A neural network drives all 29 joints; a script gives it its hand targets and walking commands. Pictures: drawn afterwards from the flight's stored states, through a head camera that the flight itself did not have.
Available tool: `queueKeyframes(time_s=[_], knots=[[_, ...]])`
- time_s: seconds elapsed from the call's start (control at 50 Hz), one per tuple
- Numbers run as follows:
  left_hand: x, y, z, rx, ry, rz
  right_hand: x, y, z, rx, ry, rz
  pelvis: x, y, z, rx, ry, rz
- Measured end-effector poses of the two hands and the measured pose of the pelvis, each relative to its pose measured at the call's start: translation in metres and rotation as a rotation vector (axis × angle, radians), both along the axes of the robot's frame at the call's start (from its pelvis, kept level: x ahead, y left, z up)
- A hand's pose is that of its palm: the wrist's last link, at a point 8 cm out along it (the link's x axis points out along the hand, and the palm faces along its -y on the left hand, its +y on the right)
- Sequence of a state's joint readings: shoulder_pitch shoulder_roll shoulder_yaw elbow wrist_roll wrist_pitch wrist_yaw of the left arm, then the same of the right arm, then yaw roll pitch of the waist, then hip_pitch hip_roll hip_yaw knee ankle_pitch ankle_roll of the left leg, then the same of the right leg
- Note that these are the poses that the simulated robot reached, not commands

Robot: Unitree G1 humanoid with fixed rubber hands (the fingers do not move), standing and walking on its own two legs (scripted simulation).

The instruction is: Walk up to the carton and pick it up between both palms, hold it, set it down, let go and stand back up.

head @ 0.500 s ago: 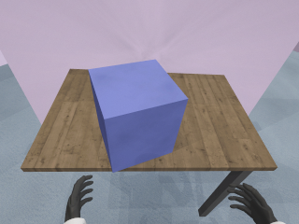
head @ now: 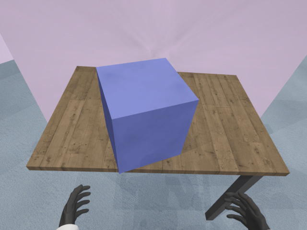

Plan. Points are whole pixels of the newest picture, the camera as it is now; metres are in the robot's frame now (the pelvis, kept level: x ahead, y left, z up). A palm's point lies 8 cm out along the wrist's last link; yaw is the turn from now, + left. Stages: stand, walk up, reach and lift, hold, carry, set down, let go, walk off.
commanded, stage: set down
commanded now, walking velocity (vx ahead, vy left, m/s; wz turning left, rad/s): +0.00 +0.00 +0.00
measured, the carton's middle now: (142, 115) +0.44 +0.06 +0.06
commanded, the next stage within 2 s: let go in 0.74 s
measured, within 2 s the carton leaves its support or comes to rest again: neither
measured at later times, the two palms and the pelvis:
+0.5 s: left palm (62, 224) +0.16 +0.23 -0.06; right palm out of the picture +0.17 -0.23 -0.05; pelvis +0.01 +0.01 +0.00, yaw +0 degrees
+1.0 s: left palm (57, 224) +0.16 +0.24 -0.07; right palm out of the picture +0.16 -0.21 -0.07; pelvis +0.01 +0.02 +0.00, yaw +0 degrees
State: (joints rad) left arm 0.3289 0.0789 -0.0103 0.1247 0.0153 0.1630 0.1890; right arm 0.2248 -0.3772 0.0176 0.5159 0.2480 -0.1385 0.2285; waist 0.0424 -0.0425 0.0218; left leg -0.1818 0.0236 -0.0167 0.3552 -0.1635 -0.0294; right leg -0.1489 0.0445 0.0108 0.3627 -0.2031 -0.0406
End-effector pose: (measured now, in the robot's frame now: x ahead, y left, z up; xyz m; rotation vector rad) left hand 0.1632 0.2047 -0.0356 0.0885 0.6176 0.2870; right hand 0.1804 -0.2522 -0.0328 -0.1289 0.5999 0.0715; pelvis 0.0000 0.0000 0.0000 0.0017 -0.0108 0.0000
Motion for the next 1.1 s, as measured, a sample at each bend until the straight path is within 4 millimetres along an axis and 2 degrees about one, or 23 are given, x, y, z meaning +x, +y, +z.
queueKeyframes(time_s=[0.38, 0.66, 1.1], knots=[[-0.003, 0.018, -0.021, 0.001, 0.080, -0.046, -0.009, 0.019, -0.016, -0.032, 0.056, -0.033, 0.008, 0.011, 0.001, -0.006, 0.002, 0.000], [-0.002, 0.027, -0.028, 0.009, 0.134, -0.089, -0.010, 0.023, -0.027, -0.061, 0.079, -0.061, 0.009, 0.016, 0.000, -0.007, -0.009, -0.003], [0.003, 0.042, -0.039, 0.008, 0.187, -0.139, -0.019, 0.041, -0.042, -0.092, 0.103, -0.105, 0.006, 0.023, 0.000, -0.012, -0.023, -0.007]])
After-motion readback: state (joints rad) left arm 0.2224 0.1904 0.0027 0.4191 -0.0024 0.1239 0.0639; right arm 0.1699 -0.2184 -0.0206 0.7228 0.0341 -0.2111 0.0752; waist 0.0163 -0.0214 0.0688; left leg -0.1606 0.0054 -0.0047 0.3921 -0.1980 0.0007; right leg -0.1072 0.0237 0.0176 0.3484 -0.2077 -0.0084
